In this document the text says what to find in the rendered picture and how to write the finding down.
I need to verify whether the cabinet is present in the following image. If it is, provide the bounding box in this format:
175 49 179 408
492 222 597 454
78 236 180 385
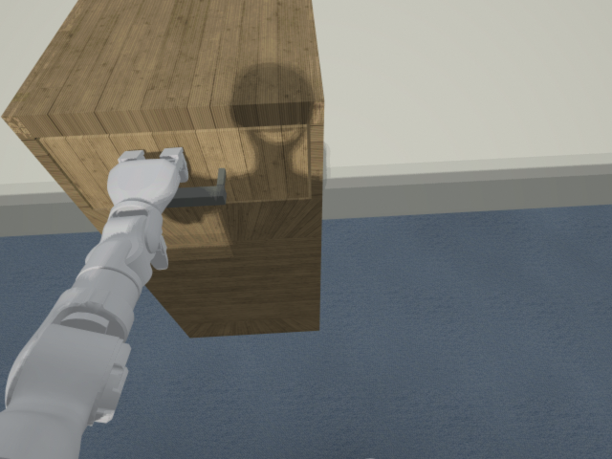
1 0 324 338

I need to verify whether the left robot hand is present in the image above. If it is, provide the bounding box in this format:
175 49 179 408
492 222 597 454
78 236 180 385
107 147 188 270

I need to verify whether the drawer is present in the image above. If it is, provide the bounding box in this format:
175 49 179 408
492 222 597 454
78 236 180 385
40 124 309 208

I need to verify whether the handle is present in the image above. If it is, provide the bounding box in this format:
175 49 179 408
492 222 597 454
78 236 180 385
167 168 227 208

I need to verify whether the robot left forearm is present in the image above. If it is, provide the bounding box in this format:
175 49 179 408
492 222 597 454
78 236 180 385
5 201 163 408

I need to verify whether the robot left upper arm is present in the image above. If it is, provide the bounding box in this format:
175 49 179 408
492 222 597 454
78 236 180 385
0 324 131 459

